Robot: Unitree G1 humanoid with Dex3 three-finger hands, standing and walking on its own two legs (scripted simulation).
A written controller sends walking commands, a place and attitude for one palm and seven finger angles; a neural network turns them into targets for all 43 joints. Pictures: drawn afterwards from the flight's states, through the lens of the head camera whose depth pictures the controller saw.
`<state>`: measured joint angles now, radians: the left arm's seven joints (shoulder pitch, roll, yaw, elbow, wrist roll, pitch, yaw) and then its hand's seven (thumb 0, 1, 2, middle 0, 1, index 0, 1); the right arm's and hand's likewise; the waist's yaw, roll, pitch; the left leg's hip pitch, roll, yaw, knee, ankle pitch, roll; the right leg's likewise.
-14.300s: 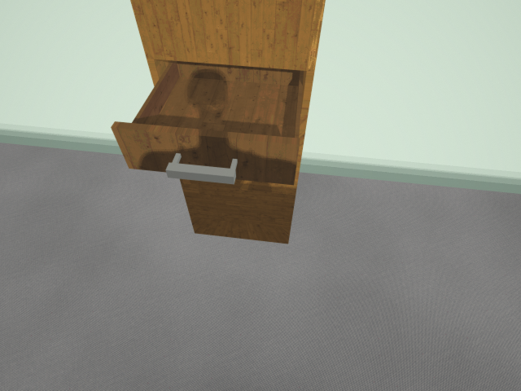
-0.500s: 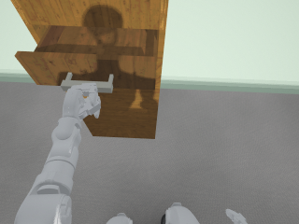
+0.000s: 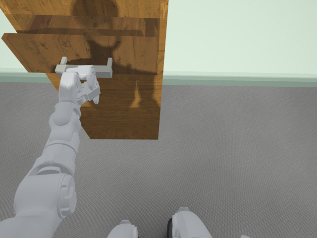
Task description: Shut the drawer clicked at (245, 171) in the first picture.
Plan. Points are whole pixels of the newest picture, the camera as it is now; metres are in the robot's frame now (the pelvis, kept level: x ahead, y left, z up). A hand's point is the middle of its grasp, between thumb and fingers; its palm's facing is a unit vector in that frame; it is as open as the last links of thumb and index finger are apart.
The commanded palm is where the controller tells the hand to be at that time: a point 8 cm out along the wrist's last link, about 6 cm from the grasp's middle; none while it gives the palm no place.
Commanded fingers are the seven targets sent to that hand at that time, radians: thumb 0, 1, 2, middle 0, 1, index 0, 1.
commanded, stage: push the drawer shut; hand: left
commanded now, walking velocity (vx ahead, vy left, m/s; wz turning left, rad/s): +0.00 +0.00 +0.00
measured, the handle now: (86, 65) +0.55 +0.17 +0.07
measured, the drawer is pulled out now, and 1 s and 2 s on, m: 0.09 0.00 0.00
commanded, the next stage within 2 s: pull the fist back off the drawer in 1.06 s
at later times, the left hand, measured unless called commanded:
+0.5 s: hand (100, 67) +0.54 +0.13 +0.07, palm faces -0.06 -1.00 -0.04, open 3.1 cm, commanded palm +0.53 +0.18 +0.07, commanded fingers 0.00 0.90 0.90 -1.40 -1.60 -1.40 -1.60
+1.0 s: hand (97, 60) +0.57 +0.14 +0.06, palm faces -0.05 -1.00 -0.04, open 2.9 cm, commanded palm +0.59 +0.16 +0.07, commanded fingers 0.00 0.90 0.90 -1.40 -1.60 -1.40 -1.60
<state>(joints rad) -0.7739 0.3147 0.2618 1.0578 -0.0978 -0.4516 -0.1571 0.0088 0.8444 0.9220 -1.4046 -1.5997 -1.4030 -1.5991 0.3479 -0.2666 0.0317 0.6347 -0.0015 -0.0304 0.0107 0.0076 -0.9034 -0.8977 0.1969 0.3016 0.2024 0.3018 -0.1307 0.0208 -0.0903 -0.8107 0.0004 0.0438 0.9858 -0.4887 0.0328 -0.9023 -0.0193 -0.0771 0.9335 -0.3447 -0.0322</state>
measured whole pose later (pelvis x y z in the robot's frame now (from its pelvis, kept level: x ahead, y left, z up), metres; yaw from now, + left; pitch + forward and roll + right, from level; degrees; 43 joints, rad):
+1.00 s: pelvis +0.00 +0.01 -0.02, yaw +0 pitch +26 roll -4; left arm -1.20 0.53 0.33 1.36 0.03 -0.39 -0.12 -0.04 0.65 0.94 -1.40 -1.60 -1.40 -1.60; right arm 0.43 -0.27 0.07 0.63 -0.07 0.04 0.03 0.00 -0.90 -0.90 0.20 0.30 0.20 0.30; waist -0.27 0.04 -0.09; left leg -1.05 0.01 -0.01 1.10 -0.52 0.05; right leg -1.08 -0.01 -0.13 0.97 -0.34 -0.02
